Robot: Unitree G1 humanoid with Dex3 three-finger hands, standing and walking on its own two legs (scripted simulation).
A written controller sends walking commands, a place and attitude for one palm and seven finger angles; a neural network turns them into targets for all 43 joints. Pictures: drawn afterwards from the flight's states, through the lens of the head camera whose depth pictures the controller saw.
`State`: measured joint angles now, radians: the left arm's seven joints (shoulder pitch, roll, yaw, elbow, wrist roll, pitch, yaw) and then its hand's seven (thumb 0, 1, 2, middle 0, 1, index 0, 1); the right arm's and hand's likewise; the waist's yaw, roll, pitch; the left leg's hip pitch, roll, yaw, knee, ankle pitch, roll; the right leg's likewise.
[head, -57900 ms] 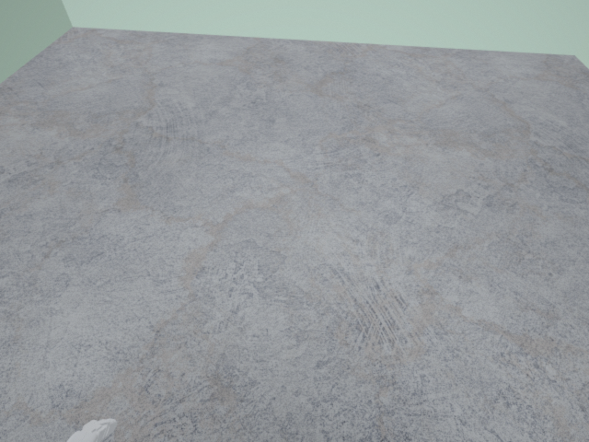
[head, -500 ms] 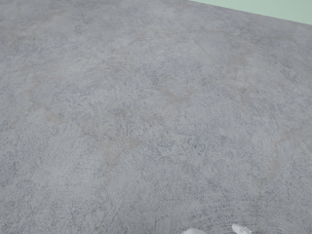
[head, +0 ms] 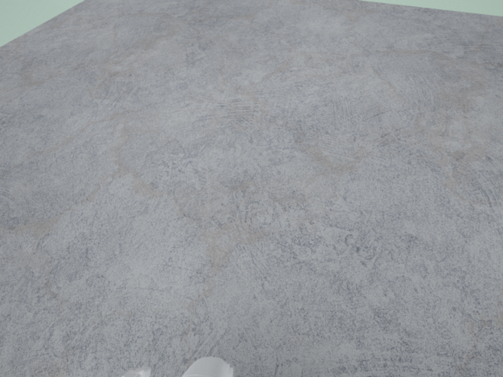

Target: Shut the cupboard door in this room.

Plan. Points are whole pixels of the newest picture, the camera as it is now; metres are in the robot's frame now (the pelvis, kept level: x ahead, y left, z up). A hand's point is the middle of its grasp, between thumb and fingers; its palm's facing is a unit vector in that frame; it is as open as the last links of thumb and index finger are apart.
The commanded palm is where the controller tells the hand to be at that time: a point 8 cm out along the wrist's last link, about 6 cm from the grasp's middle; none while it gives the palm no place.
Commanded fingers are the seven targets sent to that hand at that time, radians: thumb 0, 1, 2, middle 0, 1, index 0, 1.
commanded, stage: turn or walk to find it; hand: left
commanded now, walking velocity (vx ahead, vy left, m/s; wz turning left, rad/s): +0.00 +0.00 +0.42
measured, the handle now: out of the picture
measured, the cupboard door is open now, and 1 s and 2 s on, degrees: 50 50 50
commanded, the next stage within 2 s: none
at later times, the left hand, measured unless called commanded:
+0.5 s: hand out of the picture +0.00 +0.26 -0.17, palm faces +0.28 -0.93 -0.24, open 7.4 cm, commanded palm none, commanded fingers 0.00 0.90 0.90 -0.20 -0.30 -0.20 -0.30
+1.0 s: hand out of the picture +0.01 +0.19 -0.16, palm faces +0.45 -0.86 -0.25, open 7.4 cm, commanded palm none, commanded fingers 0.00 0.90 0.90 -0.20 -0.30 -0.20 -0.30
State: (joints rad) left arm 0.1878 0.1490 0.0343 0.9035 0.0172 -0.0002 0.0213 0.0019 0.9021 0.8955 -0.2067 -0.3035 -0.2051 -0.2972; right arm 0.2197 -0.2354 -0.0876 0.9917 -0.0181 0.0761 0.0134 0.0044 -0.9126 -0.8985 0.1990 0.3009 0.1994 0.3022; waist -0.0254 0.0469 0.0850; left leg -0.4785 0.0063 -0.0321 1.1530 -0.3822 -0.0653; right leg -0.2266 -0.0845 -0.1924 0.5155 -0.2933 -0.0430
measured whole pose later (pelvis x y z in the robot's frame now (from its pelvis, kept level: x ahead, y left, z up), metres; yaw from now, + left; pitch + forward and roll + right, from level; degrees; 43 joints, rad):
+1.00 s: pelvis +0.03 -0.01 +0.00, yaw +26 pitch +1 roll +2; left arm 0.21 0.16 0.04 0.92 0.02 0.00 0.02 0.00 0.90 0.90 -0.21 -0.30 -0.21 -0.30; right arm 0.20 -0.23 -0.08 1.00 -0.01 0.08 0.01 0.00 -0.91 -0.90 0.20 0.30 0.20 0.30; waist 0.00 0.01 0.09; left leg -0.41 0.03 0.01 0.93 -0.43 -0.07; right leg -0.22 -0.12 -0.24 0.50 -0.29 -0.03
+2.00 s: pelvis +0.05 +0.02 -0.01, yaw +52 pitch +1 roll +1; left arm 0.27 0.24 0.07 0.97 0.01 0.04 0.02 0.00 0.90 0.90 -0.21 -0.30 -0.20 -0.30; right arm 0.12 -0.20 -0.05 0.95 -0.01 0.03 0.01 0.00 -0.91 -0.90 0.20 0.30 0.20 0.30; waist 0.03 -0.05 0.09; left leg -0.28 0.00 0.08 0.59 -0.30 0.02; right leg -0.31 -0.15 -0.22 0.78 -0.50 0.04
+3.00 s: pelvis +0.07 +0.02 +0.00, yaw +77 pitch +1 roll -1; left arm 0.21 0.25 0.07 0.97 0.01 0.05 0.01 0.01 0.91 0.90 -0.20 -0.30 -0.20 -0.30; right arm 0.14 -0.19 -0.04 0.94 -0.02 0.02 -0.01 0.00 -0.91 -0.90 0.20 0.30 0.20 0.30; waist 0.02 -0.02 0.08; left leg -0.22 0.00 0.00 0.48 -0.26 0.02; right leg -0.46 -0.09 -0.07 1.02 -0.45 0.09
